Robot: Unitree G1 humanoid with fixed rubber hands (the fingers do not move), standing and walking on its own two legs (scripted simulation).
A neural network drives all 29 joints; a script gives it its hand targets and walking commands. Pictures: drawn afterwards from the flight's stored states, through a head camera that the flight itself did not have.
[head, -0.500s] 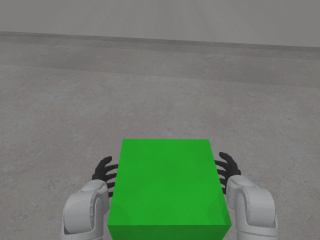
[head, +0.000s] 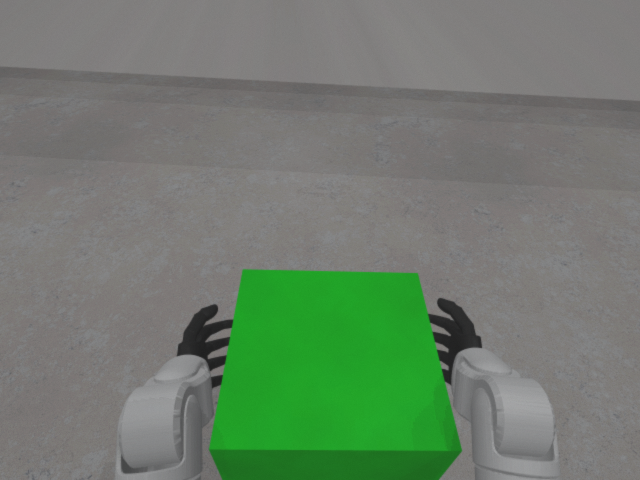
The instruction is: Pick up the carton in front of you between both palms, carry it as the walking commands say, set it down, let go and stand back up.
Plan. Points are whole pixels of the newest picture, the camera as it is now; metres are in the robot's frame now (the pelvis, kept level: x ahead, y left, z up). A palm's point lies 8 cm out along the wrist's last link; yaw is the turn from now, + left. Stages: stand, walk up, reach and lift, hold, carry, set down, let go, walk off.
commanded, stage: carry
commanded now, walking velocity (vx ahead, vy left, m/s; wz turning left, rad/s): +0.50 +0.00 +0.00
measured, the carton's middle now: (327, 399) +0.25 +0.00 +0.00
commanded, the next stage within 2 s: none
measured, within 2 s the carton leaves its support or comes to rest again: neither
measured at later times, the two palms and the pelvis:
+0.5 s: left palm (228, 224) +0.49 +0.13 +0.07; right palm (420, 212) +0.51 -0.16 +0.08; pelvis +0.24 -0.03 -0.01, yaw +2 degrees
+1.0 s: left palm (234, 218) +0.56 +0.14 +0.03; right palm (404, 209) +0.57 -0.16 +0.03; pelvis +0.30 -0.02 -0.01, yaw +2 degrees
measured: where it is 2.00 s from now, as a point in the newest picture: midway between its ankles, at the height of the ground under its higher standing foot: outside the picture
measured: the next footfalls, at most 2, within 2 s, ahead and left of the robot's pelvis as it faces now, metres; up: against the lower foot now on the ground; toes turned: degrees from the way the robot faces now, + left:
right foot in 0.18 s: +0.28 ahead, -0.13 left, +0.00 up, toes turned +7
left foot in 0.42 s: +0.26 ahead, +0.09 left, +0.00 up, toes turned -4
